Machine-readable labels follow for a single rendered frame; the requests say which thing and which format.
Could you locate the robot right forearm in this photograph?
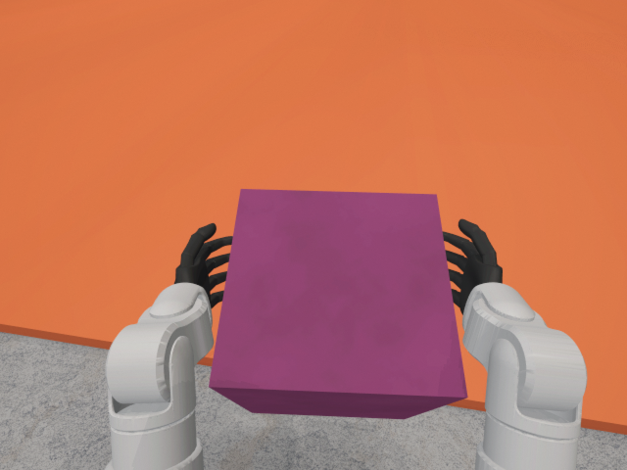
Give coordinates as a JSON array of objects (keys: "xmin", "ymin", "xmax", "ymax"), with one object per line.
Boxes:
[{"xmin": 462, "ymin": 282, "xmax": 587, "ymax": 470}]

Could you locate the carton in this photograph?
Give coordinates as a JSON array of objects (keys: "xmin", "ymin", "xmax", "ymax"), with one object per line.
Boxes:
[{"xmin": 209, "ymin": 189, "xmax": 468, "ymax": 419}]

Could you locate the left robot hand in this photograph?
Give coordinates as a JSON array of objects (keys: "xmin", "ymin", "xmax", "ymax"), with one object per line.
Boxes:
[{"xmin": 174, "ymin": 223, "xmax": 233, "ymax": 308}]

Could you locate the right robot hand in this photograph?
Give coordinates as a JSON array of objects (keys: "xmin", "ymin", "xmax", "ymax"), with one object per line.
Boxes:
[{"xmin": 443, "ymin": 219, "xmax": 503, "ymax": 315}]

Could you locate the robot left forearm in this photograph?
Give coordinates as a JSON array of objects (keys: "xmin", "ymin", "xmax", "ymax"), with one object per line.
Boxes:
[{"xmin": 105, "ymin": 283, "xmax": 214, "ymax": 470}]

